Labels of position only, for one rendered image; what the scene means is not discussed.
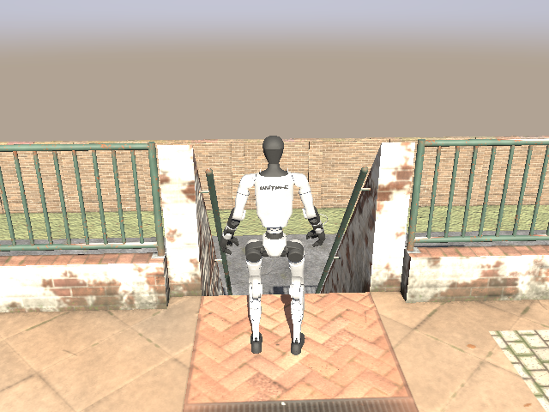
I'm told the left robot forearm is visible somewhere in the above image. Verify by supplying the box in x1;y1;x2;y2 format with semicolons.
222;208;240;239

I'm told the right robot upper arm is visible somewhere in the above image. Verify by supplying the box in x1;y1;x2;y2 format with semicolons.
292;173;317;219

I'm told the left robot upper arm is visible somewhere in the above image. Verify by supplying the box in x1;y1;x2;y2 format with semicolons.
232;173;256;221

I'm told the right robot forearm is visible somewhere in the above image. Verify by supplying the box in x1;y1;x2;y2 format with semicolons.
308;206;323;233

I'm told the left robot thigh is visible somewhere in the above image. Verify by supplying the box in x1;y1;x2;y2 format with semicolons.
245;239;262;299

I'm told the robot torso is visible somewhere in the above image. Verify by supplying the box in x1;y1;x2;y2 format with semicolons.
254;169;294;258

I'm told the robot left hand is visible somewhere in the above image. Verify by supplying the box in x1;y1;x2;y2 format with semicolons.
220;231;239;255

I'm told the robot right hand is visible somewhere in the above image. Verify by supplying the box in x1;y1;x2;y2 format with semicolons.
306;230;326;247

